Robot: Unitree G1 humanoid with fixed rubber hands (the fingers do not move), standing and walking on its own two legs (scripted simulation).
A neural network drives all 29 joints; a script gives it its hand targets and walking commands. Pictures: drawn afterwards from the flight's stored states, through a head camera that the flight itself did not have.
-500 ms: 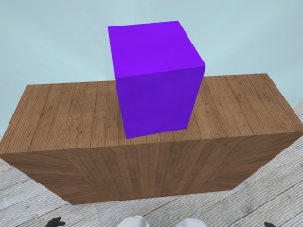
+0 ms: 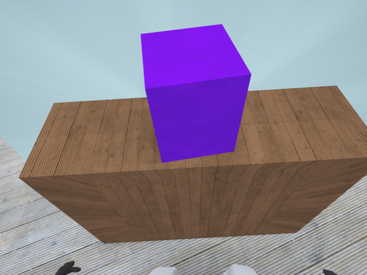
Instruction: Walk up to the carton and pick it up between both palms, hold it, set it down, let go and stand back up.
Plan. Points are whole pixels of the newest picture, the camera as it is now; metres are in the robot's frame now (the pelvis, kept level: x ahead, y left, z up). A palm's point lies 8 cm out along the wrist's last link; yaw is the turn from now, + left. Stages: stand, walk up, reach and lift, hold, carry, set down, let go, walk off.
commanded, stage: walk up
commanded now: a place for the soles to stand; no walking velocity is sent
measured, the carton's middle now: (190, 96) +0.52 +0.02 +0.08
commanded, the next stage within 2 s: reach and lift in 1.78 s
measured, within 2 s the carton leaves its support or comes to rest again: neither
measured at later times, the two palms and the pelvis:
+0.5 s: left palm out of the picture +0.09 +0.30 -0.09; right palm out of the picture +0.10 -0.31 -0.09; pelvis +0.00 -0.01 +0.00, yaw +1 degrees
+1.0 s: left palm out of the picture +0.09 +0.29 -0.10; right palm out of the picture +0.10 -0.32 -0.09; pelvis -0.01 -0.01 +0.00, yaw +1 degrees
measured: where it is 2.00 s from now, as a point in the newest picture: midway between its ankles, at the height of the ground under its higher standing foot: outside the picture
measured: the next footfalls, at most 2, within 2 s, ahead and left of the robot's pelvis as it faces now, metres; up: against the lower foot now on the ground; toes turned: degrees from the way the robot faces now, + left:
none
